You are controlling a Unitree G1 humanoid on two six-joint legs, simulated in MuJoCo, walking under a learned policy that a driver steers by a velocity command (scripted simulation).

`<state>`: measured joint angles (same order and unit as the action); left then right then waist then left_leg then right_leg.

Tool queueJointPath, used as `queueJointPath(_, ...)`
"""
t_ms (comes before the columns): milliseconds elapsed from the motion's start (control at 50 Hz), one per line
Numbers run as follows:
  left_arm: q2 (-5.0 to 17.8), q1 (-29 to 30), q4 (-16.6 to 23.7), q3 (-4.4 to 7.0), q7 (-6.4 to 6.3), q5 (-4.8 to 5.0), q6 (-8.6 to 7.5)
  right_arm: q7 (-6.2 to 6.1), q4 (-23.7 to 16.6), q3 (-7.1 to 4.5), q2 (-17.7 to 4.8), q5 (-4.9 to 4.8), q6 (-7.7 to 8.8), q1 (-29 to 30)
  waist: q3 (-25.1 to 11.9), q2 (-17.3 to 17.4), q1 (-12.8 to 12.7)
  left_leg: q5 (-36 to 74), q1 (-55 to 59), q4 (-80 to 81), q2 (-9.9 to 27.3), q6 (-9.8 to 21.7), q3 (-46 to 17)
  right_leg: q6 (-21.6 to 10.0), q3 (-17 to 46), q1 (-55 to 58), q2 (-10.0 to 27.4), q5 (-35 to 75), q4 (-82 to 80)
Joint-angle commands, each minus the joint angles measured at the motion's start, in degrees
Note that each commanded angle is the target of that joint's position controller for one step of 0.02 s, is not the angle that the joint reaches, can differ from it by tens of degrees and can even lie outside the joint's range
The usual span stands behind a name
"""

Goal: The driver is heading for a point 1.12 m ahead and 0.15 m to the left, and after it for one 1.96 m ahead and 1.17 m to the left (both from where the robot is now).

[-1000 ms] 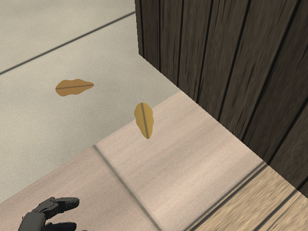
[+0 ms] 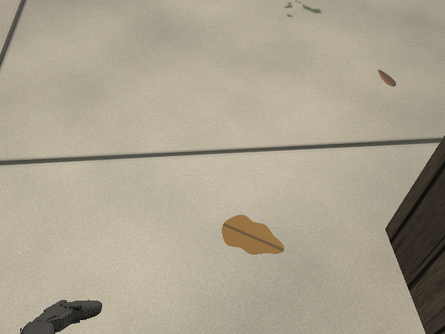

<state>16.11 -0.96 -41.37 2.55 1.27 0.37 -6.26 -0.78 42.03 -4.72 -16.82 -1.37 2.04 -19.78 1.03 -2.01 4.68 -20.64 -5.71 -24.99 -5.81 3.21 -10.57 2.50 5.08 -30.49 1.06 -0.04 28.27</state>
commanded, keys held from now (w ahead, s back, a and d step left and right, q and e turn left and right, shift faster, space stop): w+q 0.58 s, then w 0.42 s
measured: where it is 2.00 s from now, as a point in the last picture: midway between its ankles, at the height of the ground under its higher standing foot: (135, 229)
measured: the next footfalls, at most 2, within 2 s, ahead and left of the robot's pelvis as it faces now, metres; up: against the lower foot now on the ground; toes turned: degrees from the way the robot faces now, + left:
right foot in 0.04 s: +0.20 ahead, -0.14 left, +0.00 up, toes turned +5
left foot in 0.56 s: +0.42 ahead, +0.18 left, +0.00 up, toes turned +24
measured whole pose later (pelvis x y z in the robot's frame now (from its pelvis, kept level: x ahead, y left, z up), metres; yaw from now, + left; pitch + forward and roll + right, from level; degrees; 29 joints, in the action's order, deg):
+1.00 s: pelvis +0.53 +0.13 +0.00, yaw +27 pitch +1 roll +2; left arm 16.0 -2.3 -45.5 1.5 2.5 0.7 -5.4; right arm -0.6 46.0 -3.7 -15.9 -0.7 3.4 -21.6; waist 2.0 -3.1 3.8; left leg -16.7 3.6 -12.4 -4.7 3.4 -2.2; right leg 0.9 2.1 -34.7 4.2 7.4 30.4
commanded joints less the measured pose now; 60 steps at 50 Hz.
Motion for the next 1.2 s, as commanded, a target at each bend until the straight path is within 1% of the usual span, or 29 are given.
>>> queueJointPath(20, 8.5, -3.6, 2.5, 3.25, -0.07, 0.16, -1.79, -0.41, -3.5, -1.83, -7.2, 0.16, 0.13, 1.4, -3.3, 10.0, -5.7, 14.9, -3.9, -1.7, 12.2, 6.1, -12.3, -2.9, -1.5, 13.6, -0.7, -3.2, -3.1)
queueJointPath(40, 10.6, -10.2, 1.5, 4.11, -0.43, -0.78, -2.14, -0.20, -4.2, -0.74, -4.3, 0.52, 0.31, 1.5, -8.8, 7.7, -8.9, 14.2, -7.4, -12.2, 9.1, 4.1, -9.3, -5.7, 2.3, 25.0, 4.2, -4.7, -2.4)
queueJointPath(60, 15.3, -17.7, 0.7, 5.19, -0.86, -1.99, -1.97, -0.16, -5.6, 0.41, -0.5, 0.27, 0.65, -3.7, -17.5, -4.4, -8.8, 0.0, -22.7, -31.3, 2.0, 0.0, -1.8, -12.5, 20.9, 45.0, 17.1, -12.5, -4.0)
queueJointPath(80, 15.2, -20.5, -1.3, 5.39, -0.25, -0.96, -1.20, -0.24, -6.7, 0.64, -2.3, -0.95, 0.99, -6.7, -19.4, -17.5, -7.8, -14.7, -36.7, -44.4, 1.8, -1.5, 1.1, -17.6, 41.8, 50.5, 24.0, -28.7, -10.4)
queueJointPath(100, 9.8, -17.6, 0.0, 3.98, -0.26, -0.25, -0.93, -0.32, -5.6, -0.66, -7.8, -1.19, 0.76, -3.5, -11.9, -9.3, -9.0, -9.9, -40.8, -49.7, 5.3, -1.9, -0.2, -15.5, 36.8, 44.8, 22.0, -35.9, -12.3)
queueJointPath(120, 7.7, -14.9, 0.5, 3.29, -0.51, -0.38, -0.36, -0.31, -6.3, -1.07, -9.0, -0.52, 0.40, 1.3, -6.5, -5.3, -9.3, -5.3, -40.9, -50.2, 7.1, -2.1, 1.9, -13.2, 27.6, 38.1, 19.6, -30.5, -12.4)
queueJointPath(180, 5.0, -10.4, -0.2, 2.19, -0.92, -1.17, -0.03, 0.40, -7.3, -1.22, -6.5, -0.14, -0.26, 3.7, -0.8, -4.7, -6.2, 2.0, -34.8, -44.1, 11.6, -2.2, 3.1, -11.5, 11.9, 25.0, 13.9, -14.5, -16.0)
queueJointPath(220, 5.3, -10.4, -1.1, 2.28, -0.91, -0.62, -0.52, 0.30, -7.6, -1.02, -4.7, -0.77, -1.20, 3.2, -0.3, -4.5, -5.8, 4.5, -34.3, -41.8, 12.1, -2.6, 4.2, -12.2, 6.3, 23.9, 13.4, -9.3, -18.4)
queueJointPath(300, 7.3, -11.2, -3.3, 2.86, -1.44, -0.99, -1.01, 0.66, -9.2, -0.51, -3.5, 0.04, -1.50, 6.9, 0.5, -2.5, -6.5, 13.6, -36.1, -31.0, 12.7, -3.8, 5.1, -12.8, -2.1, 25.7, 13.6, -1.6, -20.0)
queueJointPath(460, 11.0, -16.0, -7.2, 3.55, -1.59, 0.63, 1.26, 3.23, -13.1, 0.67, -1.6, -0.30, -0.67, 18.2, 4.4, -0.5, -10.0, 18.4, -33.7, -12.5, 10.8, -1.1, 12.5, -11.0, -12.2, 34.4, 15.4, 9.4, -17.3)
queueJointPath(520, 13.9, -14.4, -7.4, 4.28, -2.00, 1.61, 2.25, 3.73, -12.6, -1.12, -4.9, 0.38, -1.38, 13.4, -0.1, -3.7, -4.9, 10.8, -21.4, -11.0, 5.3, 2.4, 16.9, -9.2, -15.9, 36.0, 15.2, 36.8, -6.6)
queueJointPath(540, 14.3, -13.1, -7.2, 4.30, -2.21, 1.99, 2.66, 3.51, -10.4, -2.52, -7.2, 0.33, -1.57, 5.4, -4.2, -3.3, 0.1, 12.6, -10.3, -8.4, 2.8, 4.3, 17.9, -8.0, -17.8, 33.1, 13.9, 42.3, 3.8)
queueJointPath(560, 12.7, -13.3, -6.8, 3.63, -2.44, 1.28, 2.52, 2.47, -7.0, -4.62, -11.0, 0.07, -2.17, -5.2, -9.5, -0.8, 5.3, 14.7, 7.2, -7.1, 2.6, 6.8, 14.3, -5.8, -18.2, 22.7, 11.6, 34.1, 18.3)
queueJointPath(580, 4.7, -18.2, -4.1, 1.12, -1.68, -2.18, 1.79, 1.32, -6.0, -5.55, -17.3, -0.82, -2.38, -6.2, -13.4, 17.1, -0.2, 13.1, 26.8, -5.0, 17.1, 14.4, -11.2, -2.3, -17.1, -1.8, 3.1, -20.7, 39.8)
queueJointPath(600, 5.3, -17.5, -2.8, 0.29, -0.85, -0.90, -0.32, 1.68, -8.8, -4.17, -15.1, -0.02, -1.02, -5.5, -25.6, 15.1, 0.3, -1.1, 32.2, 6.7, 26.4, 22.4, -37.8, -2.0, -2.6, -10.7, -2.5, -35.2, 51.3)
queueJointPath(620, 10.2, -10.7, -2.1, 1.61, -0.25, 1.92, -1.29, 2.20, -7.5, -2.70, -10.0, 0.53, 0.08, -4.7, -18.3, 7.4, 2.9, 1.5, 27.7, 9.4, 25.0, 18.4, -30.3, -3.2, 0.3, -15.8, 0.9, -29.7, 52.4)
queueJointPath(640, 9.0, -8.6, -1.0, 1.12, -0.33, 2.27, -1.88, 2.19, -6.6, -2.20, -8.8, 0.52, 0.92, -1.9, -11.3, 5.0, 0.9, 7.2, 19.6, 9.3, 22.9, 16.0, -21.9, -4.3, -0.5, -16.1, 3.4, -24.5, 47.9)
queueJointPath(660, 8.1, -8.8, -2.0, 0.95, -0.79, 1.18, -1.90, 2.07, -6.6, -1.56, -7.0, 0.48, 1.31, 2.2, -7.3, 1.7, -1.7, 14.1, 11.6, 9.6, 20.4, 14.1, -15.3, -4.0, -0.5, -13.0, 6.0, -20.4, 43.0)
queueJointPath(700, 8.4, -11.6, -3.3, 1.32, -0.68, 0.26, -0.64, 1.87, -7.0, -0.61, -4.9, 1.44, 1.77, 5.6, -4.7, 4.3, -5.0, 22.8, 2.7, 12.4, 17.6, 12.9, -9.0, -3.0, -0.2, -6.0, 8.0, -16.2, 38.3)
queueJointPath(800, 5.4, -6.9, -2.2, 0.65, -0.84, -0.88, 1.11, 0.82, -3.9, -1.01, -6.9, 0.84, 2.63, 2.8, 0.1, 3.8, -4.4, 27.5, -2.4, 17.2, 15.5, 12.7, -0.7, 0.6, -2.1, -7.9, 7.4, -5.8, 24.7)
queueJointPath(860, 4.3, -1.1, -1.2, 0.17, -0.42, -0.59, 0.58, 0.32, -2.1, -0.94, -7.2, 0.78, 2.47, 1.2, 2.1, 5.1, -2.2, 21.7, -4.0, 17.8, 12.6, 9.8, 3.8, 0.6, -3.4, -4.3, 5.1, 6.8, 11.1)
queueJointPath(940, 4.8, 4.1, 0.3, 0.16, 0.86, 0.76, -0.01, 0.17, 0.8, -1.28, -8.5, 0.68, 2.33, -1.4, 4.6, 6.1, -0.9, 17.6, -0.9, 17.9, 15.6, 8.6, 2.7, -0.7, -3.2, -2.5, 3.6, 11.2, 3.4)
queueJointPath(1040, 7.2, 1.2, -0.4, 0.96, 2.21, 0.34, -0.31, -0.74, 2.7, -1.70, -9.2, 0.63, 0.82, -2.1, 2.1, 7.2, -3.6, 34.0, 11.6, 8.7, 19.5, 6.3, 1.5, -4.9, -3.7, -1.1, 1.7, -1.0, 0.0)
queueJointPath(1080, 10.7, -11.3, -4.2, 2.77, 1.63, 0.13, -0.17, -0.94, 2.5, -1.30, -9.0, 1.08, -0.07, -0.7, -6.7, 6.9, -10.3, 49.4, 10.1, -8.4, 15.3, 4.0, 5.4, -8.2, -6.7, 15.8, -1.2, -1.4, -0.7)
queueJointPath(1100, 14.7, -19.6, -5.7, 3.61, 1.48, -0.49, 0.00, -1.10, 1.5, -0.13, -6.2, 2.20, -0.17, -4.4, -15.9, -0.8, -11.1, 34.8, -2.8, -26.5, 11.5, 1.8, 7.9, -13.0, 5.2, 34.3, 8.8, -0.3, 2.5)
queueJointPath(1120, 16.8, -23.0, -7.4, 4.25, 2.09, 0.08, 0.38, -0.35, 1.4, 1.52, 0.0, 1.67, 0.94, -11.4, -21.5, -17.6, -7.4, -7.4, -24.3, -43.9, 1.0, -2.3, 7.8, -21.3, 33.6, 50.6, 18.7, -16.0, -6.2)
queueJointPath(1140, 11.0, -21.6, -7.0, 2.50, 2.38, 1.51, 0.12, -0.29, 1.0, 0.73, -5.6, 0.68, 2.08, -6.6, -18.8, -11.3, -9.6, -11.9, -31.2, -48.9, 3.3, -1.3, 2.3, -19.5, 39.0, 50.4, 17.9, -24.3, -12.2)
queueJointPath(1160, 9.6, -16.9, -5.9, 2.00, 2.21, 1.24, 0.05, -0.22, -0.9, 0.00, -8.1, -0.73, 2.80, -0.1, -10.4, -6.8, -9.4, -6.8, -34.5, -49.0, 6.0, -0.8, 3.3, -17.4, 31.2, 43.4, 16.6, -21.6, -12.8)
queueJointPath(1200, 8.8, -10.9, -4.3, 1.71, 1.50, -0.10, 0.32, -0.67, -1.9, -0.13, -7.7, 0.81, 3.64, 4.7, -2.6, 0.5, -7.0, -0.7, -31.0, -43.7, 9.2, -1.8, 5.2, -16.8, 19.9, 29.4, 13.2, 3.8, -12.7)
Velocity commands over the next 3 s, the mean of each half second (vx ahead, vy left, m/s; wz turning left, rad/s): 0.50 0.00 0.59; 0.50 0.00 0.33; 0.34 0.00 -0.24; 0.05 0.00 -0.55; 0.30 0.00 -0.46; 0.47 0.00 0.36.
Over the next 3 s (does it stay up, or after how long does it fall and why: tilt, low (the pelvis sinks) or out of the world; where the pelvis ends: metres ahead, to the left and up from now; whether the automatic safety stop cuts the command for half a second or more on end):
stays up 1.19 0.15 0.00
